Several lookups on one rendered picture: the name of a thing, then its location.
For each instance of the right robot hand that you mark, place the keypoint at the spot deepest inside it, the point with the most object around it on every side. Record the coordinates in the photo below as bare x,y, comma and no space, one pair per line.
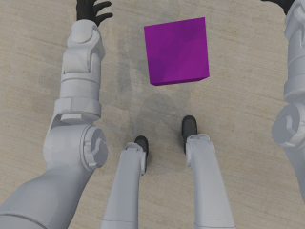
284,4

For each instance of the robot left shin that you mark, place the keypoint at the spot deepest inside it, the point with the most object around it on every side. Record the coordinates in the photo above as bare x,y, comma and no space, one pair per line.
131,145

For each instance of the robot right shin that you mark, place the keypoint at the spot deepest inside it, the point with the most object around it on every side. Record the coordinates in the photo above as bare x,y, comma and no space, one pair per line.
202,136

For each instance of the left robot hand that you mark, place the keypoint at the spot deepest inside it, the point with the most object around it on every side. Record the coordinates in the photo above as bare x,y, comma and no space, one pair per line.
86,10

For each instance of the robot right upper arm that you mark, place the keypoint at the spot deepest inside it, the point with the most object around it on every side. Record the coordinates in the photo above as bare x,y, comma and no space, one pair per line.
288,132

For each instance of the robot left forearm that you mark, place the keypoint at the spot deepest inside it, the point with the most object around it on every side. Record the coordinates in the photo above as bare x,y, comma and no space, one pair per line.
78,102

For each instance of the robot left upper arm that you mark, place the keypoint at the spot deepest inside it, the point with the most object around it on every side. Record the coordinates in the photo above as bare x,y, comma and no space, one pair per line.
72,153

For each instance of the carton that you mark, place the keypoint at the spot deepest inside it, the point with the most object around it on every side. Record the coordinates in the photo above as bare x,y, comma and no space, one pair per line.
177,52

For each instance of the robot right forearm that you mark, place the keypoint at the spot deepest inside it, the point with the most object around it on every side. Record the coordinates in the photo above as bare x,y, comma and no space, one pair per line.
294,88

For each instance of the robot shin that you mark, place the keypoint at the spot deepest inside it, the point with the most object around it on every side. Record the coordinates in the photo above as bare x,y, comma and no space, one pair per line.
131,145
202,136

